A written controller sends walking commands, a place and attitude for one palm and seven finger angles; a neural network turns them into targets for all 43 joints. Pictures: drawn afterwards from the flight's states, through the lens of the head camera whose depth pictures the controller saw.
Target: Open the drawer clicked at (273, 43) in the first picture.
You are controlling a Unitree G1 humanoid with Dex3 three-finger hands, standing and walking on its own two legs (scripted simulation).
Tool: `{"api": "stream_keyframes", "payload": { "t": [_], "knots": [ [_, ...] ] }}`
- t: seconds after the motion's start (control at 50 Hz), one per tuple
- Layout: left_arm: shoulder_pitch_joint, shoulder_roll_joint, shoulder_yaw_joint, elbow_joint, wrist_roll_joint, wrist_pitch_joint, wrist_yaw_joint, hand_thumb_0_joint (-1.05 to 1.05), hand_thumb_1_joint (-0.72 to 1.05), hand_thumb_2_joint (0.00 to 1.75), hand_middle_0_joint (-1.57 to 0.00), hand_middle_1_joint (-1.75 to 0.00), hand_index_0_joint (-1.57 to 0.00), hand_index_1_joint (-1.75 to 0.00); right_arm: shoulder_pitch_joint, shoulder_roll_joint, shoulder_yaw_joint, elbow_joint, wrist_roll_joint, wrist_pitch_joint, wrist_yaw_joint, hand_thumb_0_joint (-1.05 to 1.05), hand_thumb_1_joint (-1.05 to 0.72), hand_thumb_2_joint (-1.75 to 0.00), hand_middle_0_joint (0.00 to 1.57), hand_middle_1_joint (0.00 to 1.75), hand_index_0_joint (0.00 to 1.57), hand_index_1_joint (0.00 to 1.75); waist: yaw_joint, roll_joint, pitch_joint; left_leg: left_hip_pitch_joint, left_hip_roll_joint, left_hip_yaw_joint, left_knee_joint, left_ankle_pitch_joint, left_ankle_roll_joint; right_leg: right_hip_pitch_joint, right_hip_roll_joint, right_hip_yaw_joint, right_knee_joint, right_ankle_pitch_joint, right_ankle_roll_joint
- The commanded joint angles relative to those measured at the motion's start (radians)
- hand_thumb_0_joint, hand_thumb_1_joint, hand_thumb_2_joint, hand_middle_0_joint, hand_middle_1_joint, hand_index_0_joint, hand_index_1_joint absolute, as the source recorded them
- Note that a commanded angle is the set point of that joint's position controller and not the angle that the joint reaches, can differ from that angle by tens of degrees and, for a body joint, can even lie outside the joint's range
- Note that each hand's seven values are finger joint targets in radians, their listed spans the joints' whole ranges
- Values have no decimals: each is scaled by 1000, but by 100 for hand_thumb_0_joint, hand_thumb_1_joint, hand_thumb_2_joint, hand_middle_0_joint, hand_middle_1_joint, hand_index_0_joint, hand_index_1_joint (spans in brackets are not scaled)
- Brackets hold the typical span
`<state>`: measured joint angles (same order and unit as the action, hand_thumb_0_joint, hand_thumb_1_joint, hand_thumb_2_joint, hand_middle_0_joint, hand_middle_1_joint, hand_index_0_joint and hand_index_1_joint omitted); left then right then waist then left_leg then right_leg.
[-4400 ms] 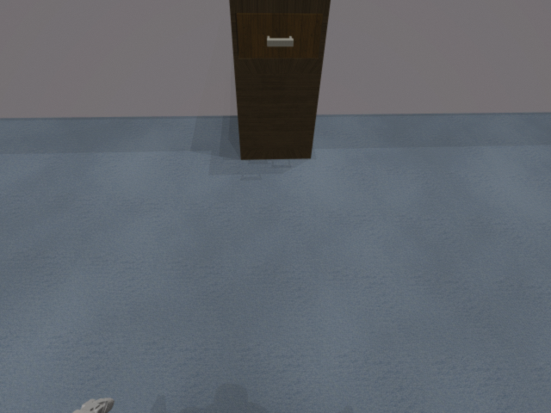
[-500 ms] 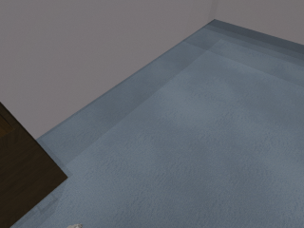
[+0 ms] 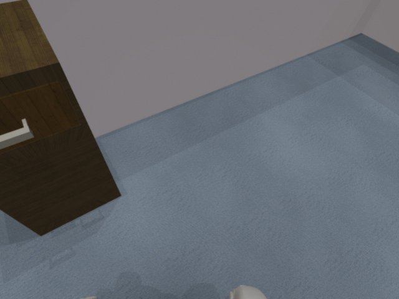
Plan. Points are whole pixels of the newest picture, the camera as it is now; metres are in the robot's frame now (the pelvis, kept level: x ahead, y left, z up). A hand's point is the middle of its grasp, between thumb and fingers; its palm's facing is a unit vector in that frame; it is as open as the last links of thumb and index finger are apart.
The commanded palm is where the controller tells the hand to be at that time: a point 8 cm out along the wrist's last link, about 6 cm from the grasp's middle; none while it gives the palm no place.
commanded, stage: turn to face it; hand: left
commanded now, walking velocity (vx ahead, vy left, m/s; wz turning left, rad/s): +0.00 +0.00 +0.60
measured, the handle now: (8, 133) +0.53 +0.57 -0.09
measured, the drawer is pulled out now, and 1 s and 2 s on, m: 0.00 0.00 0.00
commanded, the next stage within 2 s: take the last steps up to it in 0.88 s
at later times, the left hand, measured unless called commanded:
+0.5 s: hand out of the picture -0.02 +0.15 -0.14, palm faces +0.34 -0.90 -0.27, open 7.4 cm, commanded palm none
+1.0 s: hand out of the picture -0.10 +0.19 -0.16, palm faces +0.52 -0.81 -0.26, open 7.4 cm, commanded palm none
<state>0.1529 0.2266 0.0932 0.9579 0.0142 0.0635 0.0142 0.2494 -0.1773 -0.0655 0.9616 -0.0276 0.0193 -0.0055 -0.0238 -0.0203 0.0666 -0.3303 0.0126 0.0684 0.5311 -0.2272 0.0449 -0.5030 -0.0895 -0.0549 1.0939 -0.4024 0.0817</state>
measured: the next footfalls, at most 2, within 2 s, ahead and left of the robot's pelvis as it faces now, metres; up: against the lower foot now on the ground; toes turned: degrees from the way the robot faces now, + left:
right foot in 0.24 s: +0.05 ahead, -0.15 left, +0.00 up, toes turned +7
left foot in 0.66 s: -0.06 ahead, +0.09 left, +0.00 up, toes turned +30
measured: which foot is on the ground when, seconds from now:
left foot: down 0.00-0.24, up 0.26-0.64, down 0.66-1.00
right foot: up 0.00-0.22, down 0.24-0.66, up 0.68-1.00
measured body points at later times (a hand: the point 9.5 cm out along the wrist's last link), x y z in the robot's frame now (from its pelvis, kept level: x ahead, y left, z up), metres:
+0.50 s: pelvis -0.02 -0.05 +0.00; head +0.01 -0.07 +0.45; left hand -0.03 +0.20 -0.12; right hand +0.14 -0.28 -0.15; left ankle -0.07 +0.09 -0.66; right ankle +0.01 -0.16 -0.74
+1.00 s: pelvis -0.06 -0.03 +0.00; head -0.03 -0.01 +0.45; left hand -0.13 +0.23 -0.14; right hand +0.13 -0.20 -0.14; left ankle -0.10 +0.07 -0.74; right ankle +0.00 -0.15 -0.70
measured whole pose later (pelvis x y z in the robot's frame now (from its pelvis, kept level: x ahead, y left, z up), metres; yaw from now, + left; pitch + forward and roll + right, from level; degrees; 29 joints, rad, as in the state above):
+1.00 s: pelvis -0.06 -0.03 +0.00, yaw +30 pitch +0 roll +0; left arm 0.19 0.23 0.05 0.95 0.01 0.06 0.02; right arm 0.17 -0.19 -0.04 0.96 -0.02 0.04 0.00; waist 0.00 0.00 0.07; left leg -0.23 -0.02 0.02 0.47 -0.23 0.03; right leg -0.36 -0.07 -0.04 0.83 -0.44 0.08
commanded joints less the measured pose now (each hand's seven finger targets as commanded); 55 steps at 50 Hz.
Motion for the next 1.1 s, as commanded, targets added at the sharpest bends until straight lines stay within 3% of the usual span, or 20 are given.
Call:
{"api": "stream_keyframes", "payload": {
  "t": [0.0,0.1,0.18,0.2,0.22,0.24,0.28,0.34,0.52,0.6,0.62,0.64,0.66,0.68,0.78,0.98,1.02,1.04,1.06,1.08],
  "knots": [
    [-48,44,0,-107,-5,-33,3,0,90,90,-20,-30,-20,-30,50,-212,-49,-61,1,-16,-14,0,-90,-90,20,30,20,30,-27,125,-155,249,251,-321,-183,342,127,-49,11,42,-104,-24,9],
    [-22,52,-5,-122,-10,-35,9,0,90,90,-20,-30,-20,-30,9,-240,-56,-81,0,2,-4,0,-90,-90,20,30,20,30,-19,188,-139,171,228,-383,-172,318,128,78,47,40,-287,-39,-1],
    [115,95,3,-100,-11,-50,15,0,90,90,-20,-30,-20,-30,-82,-240,-62,-120,10,14,7,0,-90,-90,20,30,20,30,49,148,-150,-29,139,-375,-81,184,53,379,57,20,-654,162,-22],
    [152,159,17,-102,2,-59,21,0,90,90,-20,-30,-20,-30,-80,-186,-55,-134,17,18,13,0,-90,-90,20,30,20,30,68,-27,-153,-183,40,-283,67,-26,-19,498,-104,168,-818,100,-71],
    [137,256,29,-122,18,-62,26,0,90,90,-20,-30,-20,-30,-84,-124,-45,-166,16,19,15,0,-90,-90,20,30,20,30,72,-319,-103,-346,-103,-102,348,-326,-98,474,-379,464,-892,114,-189],
    [93,243,18,-141,7,-57,29,0,90,90,-20,-30,-20,-30,-107,-190,-57,-165,5,23,16,0,-90,-90,20,30,20,30,61,-208,-78,-284,-40,-155,534,-341,-79,302,-411,415,-886,119,-229],
    [-41,174,5,-173,6,-60,29,0,90,90,-20,-30,-20,-30,-56,-174,-62,-127,2,44,28,0,-90,-90,20,30,20,30,-18,-148,-30,-253,-7,-146,674,-214,-84,203,-291,270,-877,78,-185],
    [-18,127,-14,-165,5,-74,23,0,90,90,-20,-30,-20,-30,-42,-160,-47,-103,3,42,37,0,-90,-90,20,30,20,30,-14,-148,-26,-270,15,-83,678,-131,-117,312,-213,64,-782,357,-176],
    [138,207,5,-105,19,-62,17,0,90,90,-20,-30,-20,-30,-190,-128,-16,-143,17,33,37,0,-90,-90,20,30,20,30,81,-211,-65,-106,18,25,285,-230,-112,403,-283,0,-700,567,-209],
    [117,204,12,-90,7,-53,13,0,90,90,-20,-30,-20,-30,-81,-153,-17,-111,16,11,30,0,-90,-90,20,30,20,30,25,-134,-139,136,8,40,-69,-10,-85,351,-248,-84,-526,538,-122],
    [126,171,6,-100,-2,-48,9,0,90,90,-20,-30,-20,-30,-34,-219,-31,-98,13,-1,27,0,-90,-90,20,30,20,30,-3,21,-191,312,107,-74,-153,177,-48,217,-193,-123,-374,394,-65],
    [100,102,-15,-140,-6,-47,2,0,90,90,-20,-30,-20,-30,20,-324,-57,-94,9,-7,19,0,-90,-90,20,30,20,30,-38,320,-197,441,369,-405,-162,584,80,-65,-60,-139,-174,-146,10],
    [35,104,-24,-154,3,-37,9,0,90,90,-20,-30,-20,-30,70,-344,-60,-70,12,2,12,0,-90,-90,20,30,20,30,-63,267,-187,375,424,-386,-152,720,165,-64,-47,-37,-49,-258,-1],
    [21,104,-23,-147,3,-32,10,0,90,90,-20,-30,-20,-30,49,-308,-49,-66,9,0,4,0,-90,-90,20,30,20,30,-45,197,-156,322,389,-316,-157,664,167,-57,-60,2,-3,-202,-10],
    [80,99,-17,-69,-1,-30,-1,0,90,90,-20,-30,-20,-30,-95,-223,-17,-92,10,-9,-12,0,-90,-90,20,30,20,30,19,168,-104,225,237,-191,-169,539,110,4,-23,17,-10,-24,0],
    [78,55,-32,-58,-6,-43,9,0,90,90,-20,-30,-20,-30,-51,-206,-18,-46,3,-2,-8,0,-90,-90,20,30,20,30,13,174,-113,179,220,-302,-172,357,118,204,49,1,-413,4,-18],
    [155,52,-33,-25,-3,-58,6,0,90,90,-20,-30,-20,-30,-57,-189,-14,-40,8,-3,-6,0,-90,-90,20,30,20,30,50,133,-141,77,178,-289,-136,68,75,388,53,-15,-623,125,-25],
    [195,86,-27,-6,7,-69,7,0,90,90,-20,-30,-20,-30,-58,-146,-9,-35,13,-4,-2,0,-90,-90,20,30,20,30,70,37,-126,-44,107,-232,-49,-123,25,501,-5,49,-741,101,-38],
    [232,167,-12,3,23,-80,11,0,90,90,-20,-30,-20,-30,-44,-70,7,-52,21,-6,2,0,-90,-90,20,30,20,30,82,-238,-97,-242,-31,-92,185,-294,-43,571,-227,348,-883,-128,-120],
    [234,209,-7,-12,15,-73,12,0,90,90,-20,-30,-20,-30,-103,-111,-2,-82,10,2,7,0,-90,-90,20,30,20,30,110,-265,-2,-292,-13,-92,349,-357,-50,419,-355,478,-990,-301,-199]
  ]
}}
